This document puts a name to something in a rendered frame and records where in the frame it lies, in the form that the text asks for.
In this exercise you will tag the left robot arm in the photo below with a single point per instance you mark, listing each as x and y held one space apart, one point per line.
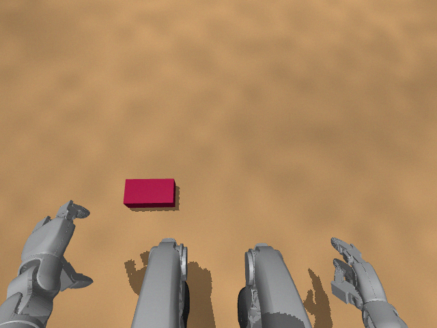
30 295

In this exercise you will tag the left robot hand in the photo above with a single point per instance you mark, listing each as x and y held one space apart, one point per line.
52 236

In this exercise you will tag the carton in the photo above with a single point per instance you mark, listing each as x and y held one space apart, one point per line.
149 193

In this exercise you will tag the right robot hand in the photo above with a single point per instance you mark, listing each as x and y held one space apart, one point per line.
362 283

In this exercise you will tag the right robot arm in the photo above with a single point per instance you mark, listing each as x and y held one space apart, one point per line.
380 314

